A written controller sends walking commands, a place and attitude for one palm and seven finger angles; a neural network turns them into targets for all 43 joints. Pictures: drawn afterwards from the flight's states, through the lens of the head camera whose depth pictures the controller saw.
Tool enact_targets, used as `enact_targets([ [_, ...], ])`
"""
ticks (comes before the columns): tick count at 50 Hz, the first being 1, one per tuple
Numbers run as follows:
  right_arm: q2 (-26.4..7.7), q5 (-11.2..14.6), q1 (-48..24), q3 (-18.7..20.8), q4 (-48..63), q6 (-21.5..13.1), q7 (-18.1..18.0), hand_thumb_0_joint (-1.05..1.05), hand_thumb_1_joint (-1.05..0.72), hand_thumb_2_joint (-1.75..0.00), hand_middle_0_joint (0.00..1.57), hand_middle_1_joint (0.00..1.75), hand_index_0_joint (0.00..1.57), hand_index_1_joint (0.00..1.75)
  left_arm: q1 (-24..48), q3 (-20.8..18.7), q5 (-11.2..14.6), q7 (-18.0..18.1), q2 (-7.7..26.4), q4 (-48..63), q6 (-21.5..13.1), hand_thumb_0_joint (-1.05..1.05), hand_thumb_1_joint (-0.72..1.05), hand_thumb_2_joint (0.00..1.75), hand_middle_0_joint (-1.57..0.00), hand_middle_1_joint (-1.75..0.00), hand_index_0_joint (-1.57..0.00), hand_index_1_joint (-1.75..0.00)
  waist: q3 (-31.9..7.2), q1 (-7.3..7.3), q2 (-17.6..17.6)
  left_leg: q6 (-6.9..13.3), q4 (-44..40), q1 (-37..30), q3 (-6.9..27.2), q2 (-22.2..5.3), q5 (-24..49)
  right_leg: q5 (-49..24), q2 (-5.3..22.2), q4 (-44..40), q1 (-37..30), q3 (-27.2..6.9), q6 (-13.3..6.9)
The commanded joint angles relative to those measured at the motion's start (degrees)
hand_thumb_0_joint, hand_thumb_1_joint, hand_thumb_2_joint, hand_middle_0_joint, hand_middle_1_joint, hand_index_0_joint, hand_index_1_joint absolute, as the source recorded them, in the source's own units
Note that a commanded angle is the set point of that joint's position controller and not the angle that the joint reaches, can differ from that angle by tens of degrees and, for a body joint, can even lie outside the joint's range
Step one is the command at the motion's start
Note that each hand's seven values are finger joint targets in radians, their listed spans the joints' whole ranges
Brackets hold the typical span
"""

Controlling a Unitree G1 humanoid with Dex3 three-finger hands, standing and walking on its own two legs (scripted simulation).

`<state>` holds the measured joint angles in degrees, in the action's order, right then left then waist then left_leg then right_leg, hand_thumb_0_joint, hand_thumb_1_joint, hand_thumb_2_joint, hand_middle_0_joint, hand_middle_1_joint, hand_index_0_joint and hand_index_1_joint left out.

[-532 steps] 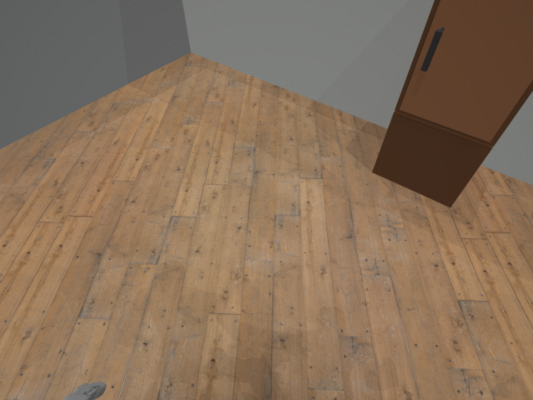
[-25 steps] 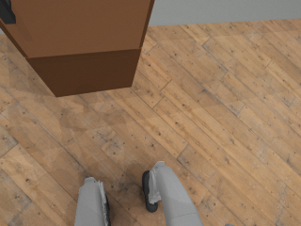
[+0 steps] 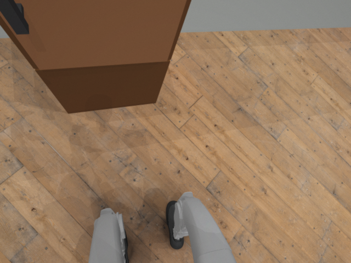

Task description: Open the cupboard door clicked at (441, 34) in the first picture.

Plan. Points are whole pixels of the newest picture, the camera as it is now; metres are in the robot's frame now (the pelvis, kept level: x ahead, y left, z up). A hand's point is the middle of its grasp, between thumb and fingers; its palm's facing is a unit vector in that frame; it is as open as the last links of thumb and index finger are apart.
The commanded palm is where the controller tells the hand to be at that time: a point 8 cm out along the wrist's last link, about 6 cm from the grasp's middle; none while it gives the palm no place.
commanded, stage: move the hooked fingers beside the handle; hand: left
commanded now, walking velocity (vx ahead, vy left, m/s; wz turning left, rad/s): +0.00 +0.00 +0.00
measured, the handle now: out of the picture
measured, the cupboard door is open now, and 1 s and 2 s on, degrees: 0 0 0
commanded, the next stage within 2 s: slide the fingers in behind the handle in 0.30 s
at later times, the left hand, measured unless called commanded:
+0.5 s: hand out of the picture +0.54 +0.31 +0.06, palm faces +0.10 -0.99 -0.05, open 14.0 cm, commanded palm +0.53 +0.32 +0.06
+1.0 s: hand out of the picture +0.55 +0.27 +0.06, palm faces +0.10 -0.99 -0.04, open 14.0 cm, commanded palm +0.53 +0.29 +0.06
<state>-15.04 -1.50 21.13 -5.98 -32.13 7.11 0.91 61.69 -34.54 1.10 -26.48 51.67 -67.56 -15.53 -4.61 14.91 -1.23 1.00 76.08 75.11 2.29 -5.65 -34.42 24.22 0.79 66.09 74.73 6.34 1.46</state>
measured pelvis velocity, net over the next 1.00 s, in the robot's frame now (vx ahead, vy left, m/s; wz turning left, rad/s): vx -0.01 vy -0.01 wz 0.01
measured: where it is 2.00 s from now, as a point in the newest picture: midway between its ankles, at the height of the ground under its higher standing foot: (149, 245)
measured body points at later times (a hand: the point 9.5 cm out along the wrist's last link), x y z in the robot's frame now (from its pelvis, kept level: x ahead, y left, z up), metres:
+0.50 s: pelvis +0.00 +0.00 +0.00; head +0.21 +0.05 +0.39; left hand +0.53 +0.36 +0.06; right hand +0.00 -0.27 -0.10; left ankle -0.01 +0.10 -0.61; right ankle +0.05 -0.15 -0.61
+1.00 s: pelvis -0.01 -0.01 +0.00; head +0.20 +0.04 +0.40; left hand +0.54 +0.32 +0.07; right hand -0.02 -0.27 -0.10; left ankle -0.01 +0.10 -0.61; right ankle +0.05 -0.15 -0.61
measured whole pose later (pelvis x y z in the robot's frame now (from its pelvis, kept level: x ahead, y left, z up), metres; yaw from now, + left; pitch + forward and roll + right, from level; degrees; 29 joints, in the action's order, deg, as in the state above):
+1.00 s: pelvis -0.01 -0.01 +0.00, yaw +0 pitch +31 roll -6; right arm -15.2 -1.7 20.8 -5.6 -33.0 5.9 0.9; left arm 61.0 -32.1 0.9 -20.6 46.0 -69.4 -19.2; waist -5.0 14.8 -1.9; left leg 0.7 75.8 73.7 1.5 -5.6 -33.7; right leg 23.9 0.7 67.0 74.3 5.4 1.0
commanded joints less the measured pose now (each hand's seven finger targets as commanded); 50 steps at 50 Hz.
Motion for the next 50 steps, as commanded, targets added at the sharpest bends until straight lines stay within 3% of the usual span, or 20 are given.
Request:
enact_targets([
  [1, -13.2, -0.6, 13.8, 4.8, 0.7, -0.4, -1.2, 0.00, -0.90, -0.90, 0.20, 0.30, 0.20, 0.30, 20.3, -1.2, 1.2, 0.9, 16.4, 11.3, -3.6, 0.00, -0.50, 0.30, -0.30, -1.20, -0.30, -1.20, -34.2, -0.34, -18.0, 0.2, -8.3, -30.8, 3.9, 1.6, 38.4, -16.3, -3.5, -4.0, -15.2, -1.2, -2.1],
  [4, -12.9, -0.7, 13.6, 5.1, 0.7, -0.5, -0.9, 0.00, -0.90, -0.90, 0.20, 0.30, 0.20, 0.30, 19.6, -2.1, 1.1, 2.0, 16.7, 13.6, -5.7, 0.00, -0.50, 0.30, -0.30, -1.20, -0.30, -1.20, -36.2, -1.34, -21.0, -0.6, -8.4, -34.6, 4.1, 1.4, 42.4, -17.3, -3.5, -3.9, -14.8, -1.2, -2.4],
  [6, -12.9, -0.7, 13.1, 5.2, 0.8, -0.5, -0.9, 0.00, -0.90, -0.90, 0.20, 0.30, 0.20, 0.30, 18.3, -2.0, 1.6, 2.0, 15.6, 11.8, -6.0, 0.00, -0.50, 0.30, -0.30, -1.20, -0.30, -1.20, -34.8, -0.80, -17.4, 0.0, -8.1, -31.3, 3.3, 1.6, 40.1, -18.4, -3.6, -4.1, -17.1, -1.7, -2.2],
  [9, -13.0, -0.4, 12.5, 4.8, 1.1, -0.4, -1.1, 0.00, -0.90, -0.90, 0.20, 0.30, 0.20, 0.30, 17.9, -1.9, 1.1, 1.6, 16.7, 9.6, -6.0, 0.00, -0.50, 0.30, -0.30, -1.20, -0.30, -1.20, -33.5, -1.04, -17.6, 0.2, -8.3, -29.1, 2.7, 1.9, 37.1, -17.5, -3.5, -4.0, -17.6, -2.0, -2.2],
  [11, -13.1, -0.3, 12.0, 4.7, 1.6, -0.5, -1.3, 0.00, -0.90, -0.90, 0.20, 0.30, 0.20, 0.30, 17.9, -3.1, 1.1, 1.5, 18.6, 8.7, -5.9, 0.00, -0.50, 0.30, -0.30, -1.20, -0.30, -1.20, -32.9, -0.97, -14.9, 0.7, -8.2, -25.7, 2.2, 2.2, 34.2, -17.6, -3.6, -3.9, -20.0, -2.2, -2.0],
  [13, -13.0, -0.4, 11.8, 4.7, 1.8, -0.5, -1.5, 0.00, -0.90, -0.90, 0.20, 0.30, 0.20, 0.30, 19.0, -3.4, 1.1, 1.2, 19.3, 10.7, -6.7, 0.00, -0.50, 0.30, -0.30, -1.20, -0.30, -1.20, -34.8, -1.15, -17.3, 0.7, -7.7, -26.8, 2.3, 2.2, 35.5, -18.5, -3.5, -3.2, -19.6, -2.4, -2.3],
  [16, -13.2, -0.3, 11.5, 4.7, 1.4, -0.6, -1.5, 0.00, -0.90, -0.90, 0.20, 0.30, 0.20, 0.30, 19.0, -3.8, 1.6, 0.4, 20.0, 9.4, -6.9, 0.00, -0.50, 0.30, -0.30, -1.20, -0.30, -1.20, -34.7, -0.83, -15.8, 0.6, -7.4, -25.8, 2.3, 2.0, 34.2, -17.8, -3.6, -3.2, -19.7, -2.3, -2.0],
  [19, -13.4, -0.2, 11.7, 4.6, 1.3, -0.6, -1.6, 0.00, -0.90, -0.90, 0.20, 0.30, 0.20, 0.30, 20.1, -3.3, 1.7, -0.5, 20.0, 10.4, -6.9, 0.00, -0.50, 0.30, -0.30, -1.20, -0.30, -1.20, -36.1, -1.07, -18.0, 0.5, -7.1, -27.5, 2.8, 1.9, 35.7, -17.7, -3.5, -2.7, -18.3, -2.2, -2.1],
  [23, -13.3, -0.1, 12.0, 5.0, 0.7, -0.5, -1.3, 0.00, -0.90, -0.90, 0.20, 0.30, 0.20, 0.30, 20.1, 0.0, 2.5, -1.0, 14.5, 11.4, -6.3, 0.00, -0.50, 0.30, -0.30, -1.20, -0.30, -1.20, -36.3, -0.44, -19.7, -0.1, -7.4, -32.4, 4.1, 1.6, 38.3, -15.6, -3.4, -3.1, -13.7, -1.5, -2.3],
  [25, -13.4, -0.1, 11.9, 5.0, 0.3, -0.6, -1.4, 0.00, -0.90, -0.90, 0.20, 0.30, 0.20, 0.30, 20.9, 0.8, 3.0, -0.7, 13.1, 10.0, -5.5, 0.00, -0.50, 0.30, -0.30, -1.20, -0.30, -1.20, -34.9, 0.23, -17.2, 0.1, -7.4, -30.3, 3.8, 1.7, 34.7, -14.3, -3.5, -3.6, -13.6, -1.6, -2.1],
  [27, -13.4, -0.1, 11.9, 4.7, 0.1, -0.8, -1.7, 0.00, -0.90, -0.90, 0.20, 0.30, 0.20, 0.30, 22.9, 0.6, 2.5, 0.2, 14.2, 9.7, -5.0, 0.00, -0.50, 0.30, -0.30, -1.20, -0.30, -1.20, -33.7, 0.48, -15.8, 0.5, -7.6, -27.2, 3.5, 2.0, 31.3, -13.6, -3.4, -3.6, -15.1, -1.7, -2.0],
  [28, -13.4, -0.2, 12.0, 4.7, 0.2, -1.0, -1.7, 0.00, -0.90, -0.90, 0.20, 0.30, 0.20, 0.30, 23.4, 0.0, 2.3, 0.8, 14.9, 11.4, -5.5, 0.00, -0.50, 0.30, -0.30, -1.20, -0.30, -1.20, -35.2, -0.27, -18.8, 0.2, -7.7, -28.9, 3.7, 2.0, 32.6, -13.8, -3.3, -3.2, -14.5, -1.8, -2.3],
  [30, -13.1, -0.6, 12.5, 5.0, -0.2, -1.1, -1.4, 0.00, -0.90, -0.90, 0.20, 0.30, 0.20, 0.30, 23.2, 0.2, 1.5, 2.0, 14.4, 13.1, -5.8, 0.00, -0.50, 0.30, -0.30, -1.20, -0.30, -1.20, -37.7, -0.71, -20.6, -0.3, -7.9, -32.2, 4.0, 1.9, 35.1, -14.1, -3.2, -3.3, -14.0, -1.6, -2.4],
  [34, -12.9, -0.6, 12.0, 4.7, 0.3, -1.1, -1.1, 0.00, -0.90, -0.90, 0.20, 0.30, 0.20, 0.30, 21.1, -0.9, 1.4, 3.6, 14.6, 11.7, -6.1, 0.00, -0.50, 0.30, -0.30, -1.20, -0.30, -1.20, -35.9, -0.89, -17.3, 0.1, -7.9, -28.8, 3.4, 2.0, 33.6, -14.9, -3.4, -3.3, -16.3, -1.9, -2.4],
  [38, -12.6, -0.7, 12.0, 5.0, 0.7, -1.2, -0.8, 0.00, -0.90, -0.90, 0.20, 0.30, 0.20, 0.30, 20.7, -0.3, 0.8, 4.8, 13.3, 12.8, -6.4, 0.00, -0.50, 0.30, -0.30, -1.20, -0.30, -1.20, -35.9, -1.31, -18.8, 0.0, -8.8, -29.8, 3.3, 2.0, 33.3, -14.5, -3.3, -3.6, -16.4, -1.9, -2.6],
  [40, -12.7, -0.6, 12.0, 5.0, 0.8, -1.1, -0.9, 0.00, -0.90, -0.90, 0.20, 0.30, 0.20, 0.30, 19.5, -1.0, 1.1, 5.1, 13.7, 12.2, -6.7, 0.00, -0.50, 0.30, -0.30, -1.20, -0.30, -1.20, -35.6, -1.40, -16.5, 0.1, -9.0, -28.3, 3.0, 2.1, 32.7, -15.2, -3.4, -3.9, -18.3, -2.1, -2.3],
  [42, -12.5, -0.5, 11.6, 4.8, 0.7, -1.3, -0.9, 0.00, -0.90, -0.90, 0.20, 0.30, 0.20, 0.30, 20.7, 0.6, 1.3, 5.3, 11.9, 10.6, -6.5, 0.00, -0.50, 0.30, -0.30, -1.20, -0.30, -1.20, -33.0, -0.32, -14.1, 0.6, -9.1, -24.7, 2.3, 2.2, 28.7, -14.0, -3.4, -4.5, -19.2, -2.5, -2.0],
  [45, -12.6, -0.6, 11.9, 4.9, 0.3, -1.5, -1.1, 0.00, -0.90, -0.90, 0.20, 0.30, 0.20, 0.30, 21.9, 0.7, 0.8, 5.8, 12.1, 11.0, -7.2, 0.00, -0.50, 0.30, -0.30, -1.20, -0.30, -1.20, -33.9, -0.50, -15.8, 0.4, -9.3, -26.0, 2.5, 2.3, 28.8, -13.3, -3.3, -4.3, -18.1, -2.4, -2.2],
  [47, -12.5, -0.6, 12.1, 5.0, 0.1, -1.6, -1.1, 0.00, -0.90, -0.90, 0.20, 0.30, 0.20, 0.30, 21.2, 0.9, 1.0, 5.9, 11.2, 10.0, -7.3, 0.00, -0.50, 0.30, -0.30, -1.20, -0.30, -1.20, -34.0, -0.34, -14.0, 0.6, -9.0, -25.1, 2.3, 2.3, 28.5, -13.7, -3.3, -4.3, -18.9, -2.6, -2.1],
  [50, -12.5, -0.8, 12.3, 5.1, -0.4, -1.8, -1.0, 0.00, -0.90, -0.90, 0.20, 0.30, 0.20, 0.30, 23.0, 2.6, 1.1, 6.2, 8.8, 10.0, -7.7, 0.00, -0.50, 0.30, -0.30, -1.20, -0.30, -1.20, -33.9, 0.24, -15.4, 0.3, -9.1, -26.9, 2.8, 2.3, 29.1, -13.0, -3.2, -4.2, -16.7, -2.3, -2.2],
])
